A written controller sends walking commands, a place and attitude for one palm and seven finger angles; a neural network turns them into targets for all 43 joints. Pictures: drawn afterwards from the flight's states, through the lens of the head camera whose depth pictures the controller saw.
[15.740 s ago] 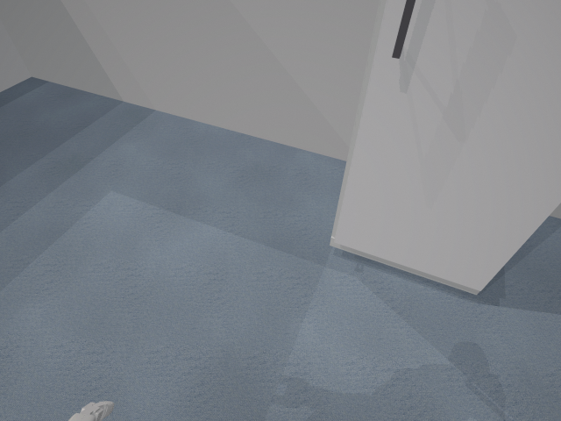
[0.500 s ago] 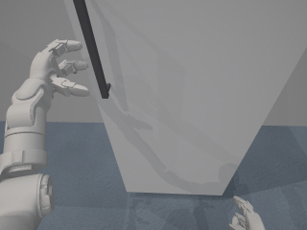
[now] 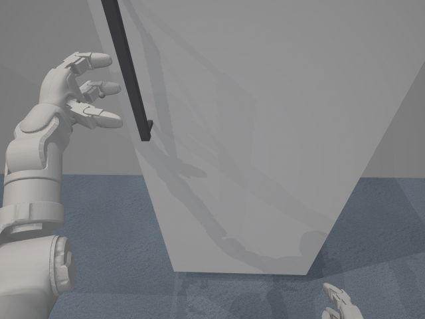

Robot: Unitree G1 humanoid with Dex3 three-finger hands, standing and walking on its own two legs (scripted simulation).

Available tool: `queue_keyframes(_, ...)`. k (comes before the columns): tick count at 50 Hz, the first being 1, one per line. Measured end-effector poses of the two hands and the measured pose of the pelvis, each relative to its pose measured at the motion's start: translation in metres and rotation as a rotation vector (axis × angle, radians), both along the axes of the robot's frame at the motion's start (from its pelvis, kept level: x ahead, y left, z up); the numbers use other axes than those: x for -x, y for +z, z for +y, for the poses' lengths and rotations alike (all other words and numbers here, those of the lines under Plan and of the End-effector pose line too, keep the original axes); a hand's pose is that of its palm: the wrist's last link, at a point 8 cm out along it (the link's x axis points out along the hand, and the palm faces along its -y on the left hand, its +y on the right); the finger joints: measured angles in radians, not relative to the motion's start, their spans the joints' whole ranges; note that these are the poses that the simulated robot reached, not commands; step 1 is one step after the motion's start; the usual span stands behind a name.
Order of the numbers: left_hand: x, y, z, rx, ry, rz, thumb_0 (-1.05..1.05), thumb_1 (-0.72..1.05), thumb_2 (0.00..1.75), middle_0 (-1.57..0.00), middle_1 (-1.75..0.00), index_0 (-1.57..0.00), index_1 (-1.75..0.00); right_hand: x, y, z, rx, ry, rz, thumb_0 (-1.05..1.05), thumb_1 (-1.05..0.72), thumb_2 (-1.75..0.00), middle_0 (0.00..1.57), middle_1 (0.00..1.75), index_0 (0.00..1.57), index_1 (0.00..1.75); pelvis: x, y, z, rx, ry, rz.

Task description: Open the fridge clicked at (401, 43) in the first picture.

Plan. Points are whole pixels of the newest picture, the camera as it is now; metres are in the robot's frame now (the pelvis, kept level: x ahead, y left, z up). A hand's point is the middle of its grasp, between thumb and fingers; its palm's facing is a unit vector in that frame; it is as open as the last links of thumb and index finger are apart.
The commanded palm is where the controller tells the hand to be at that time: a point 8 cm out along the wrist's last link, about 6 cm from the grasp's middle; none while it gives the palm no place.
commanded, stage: move the hooked fingers beside the handle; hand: left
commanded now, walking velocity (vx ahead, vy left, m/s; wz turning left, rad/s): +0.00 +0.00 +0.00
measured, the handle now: (133, 73) +0.46 +0.17 +0.27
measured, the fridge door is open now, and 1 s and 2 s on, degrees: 0 0 0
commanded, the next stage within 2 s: feel for the door with the fingertips in 1.44 s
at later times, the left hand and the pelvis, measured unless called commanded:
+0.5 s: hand (104, 108) +0.39 +0.21 +0.24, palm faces +0.04 -1.00 -0.03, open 14.0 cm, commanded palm +0.37 +0.27 +0.25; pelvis +0.00 +0.00 +0.00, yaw +0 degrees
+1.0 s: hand (98, 96) +0.40 +0.22 +0.26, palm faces +0.05 -1.00 -0.03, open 14.0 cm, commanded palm +0.37 +0.27 +0.25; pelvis +0.00 +0.00 +0.00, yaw +0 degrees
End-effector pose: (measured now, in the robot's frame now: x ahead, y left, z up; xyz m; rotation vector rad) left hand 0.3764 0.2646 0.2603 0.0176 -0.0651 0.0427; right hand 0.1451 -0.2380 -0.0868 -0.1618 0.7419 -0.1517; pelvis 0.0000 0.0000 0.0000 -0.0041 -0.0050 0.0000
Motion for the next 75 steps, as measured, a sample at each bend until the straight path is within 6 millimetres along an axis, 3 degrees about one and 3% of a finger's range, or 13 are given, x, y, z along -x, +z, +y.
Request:
queue_keyframes(6,-0.002,-0.022,0.006,-0.036,0.044,0.076,-0.01,-0.5,0.3,-0.3,-1.2,-0.3,-1.2,0.001,0.001,-0.002,-0.015,-0.018,-0.01,0.02,-0.91,-0.9,0.2,0.3,0.2,0.3,0.0,0.001,0.0,-0.002,-0.013,0.013)
queue_keyframes(14,0.013,0.005,0.014,-0.02,0.03,-0.078,-0.01,-0.5,0.3,-0.3,-1.2,-0.3,-1.2,0.0,0.004,-0.004,0.006,-0.001,-0.007,0.02,-0.91,-0.9,0.2,0.3,0.2,0.3,-0.004,0.0,-0.004,0.001,-0.006,-0.008)
queue_keyframes(23,0.006,-0.024,0.005,-0.027,0.005,0.078,-0.01,-0.5,0.3,-0.3,-1.2,-0.3,-1.2,-0.005,0.001,-0.004,0.003,0.004,-0.006,0.02,-0.91,-0.9,0.2,0.3,0.2,0.3,0.002,0.0,-0.002,0.001,0.006,0.008)
queue_keyframes(28,0.004,-0.008,-0.001,-0.009,0.007,-0.047,-0.01,-0.5,0.3,-0.3,-1.2,-0.3,-1.2,-0.004,0.005,-0.002,0.006,0.006,-0.015,0.02,-0.91,-0.9,0.2,0.3,0.2,0.3,0.0,0.0,-0.004,0.0,-0.003,0.001)
queue_keyframes(32,0.001,0.006,0.01,-0.015,0.04,-0.054,-0.01,-0.5,0.3,-0.31,-1.2,-0.3,-1.2,-0.002,0.005,-0.002,-0.008,-0.009,-0.023,0.02,-0.91,-0.9,0.2,0.3,0.2,0.3,-0.002,0.001,-0.004,0.001,-0.013,0.001)
queue_keyframes(37,0.004,-0.01,0.027,-0.029,0.057,0.066,-0.01,-0.5,0.3,-0.3,-1.2,-0.3,-1.2,0.004,0.0,-0.006,-0.018,-0.024,0.002,0.02,-0.91,-0.9,0.2,0.3,0.2,0.3,-0.002,0.0,-0.003,0.0,-0.012,0.012)
queue_keyframes(41,0.014,-0.024,0.024,-0.041,0.028,0.056,-0.01,-0.5,0.3,-0.3,-1.2,-0.3,-1.2,0.007,-0.002,-0.009,0.004,-0.014,0.027,0.02,-0.91,-0.9,0.2,0.3,0.2,0.3,-0.002,0.0,-0.002,0.001,-0.004,0.007)
queue_keyframes(45,0.018,-0.016,0.012,-0.027,-0.002,-0.032,-0.01,-0.5,0.3,-0.3,-1.2,-0.3,-1.2,0.005,0.001,-0.008,0.029,0.007,0.027,0.02,-0.91,-0.9,0.2,0.3,0.2,0.3,0.0,0.0,-0.002,0.004,0.007,-0.005)
queue_keyframes(50,0.003,0.0,0.005,-0.011,0.007,-0.032,-0.01,-0.5,0.3,-0.3,-1.2,-0.3,-1.2,-0.003,0.004,-0.002,0.018,0.006,-0.007,0.02,-0.91,-0.9,0.2,0.3,0.2,0.3,0.001,0.0,-0.001,0.004,0.004,0.0)
queue_keyframes(55,-0.007,-0.006,0.01,-0.018,0.027,0.051,-0.01,-0.5,0.3,-0.3,-1.2,-0.3,-1.2,-0.003,0.003,0.001,-0.014,-0.015,-0.021,0.02,-0.91,-0.9,0.2,0.3,0.2,0.3,0.0,0.001,0.0,0.001,-0.009,0.016)
queue_keyframes(64,0.009,-0.013,0.015,-0.02,0.026,-0.033,-0.01,-0.5,0.3,-0.3,-1.2,-0.3,-1.2,0.005,0.002,-0.002,-0.001,-0.013,0.014,0.02,-0.91,-0.9,0.2,0.3,0.2,0.3,-0.005,0.001,-0.001,0.002,-0.014,0.003)
queue_keyframes(69,0.015,-0.004,0.022,-0.03,0.037,-0.035,-0.01,-0.5,0.3,-0.3,-1.2,-0.3,-1.2,0.0,0.003,-0.003,0.008,-0.002,0.006,0.02,-0.91,-0.9,0.2,0.3,0.2,0.3,-0.004,0.001,0.0,0.004,-0.005,-0.003)
queue_keyframes(75,0.014,-0.01,0.015,-0.034,0.007,0.02,-0.01,-0.5,0.3,-0.3,-1.2,-0.3,-1.2,-0.01,0.005,0.0,0.005,0.011,-0.016,0.02,-0.91,-0.9,0.2,0.3,0.2,0.3,-0.001,0.0,0.001,0.004,0.003,0.001)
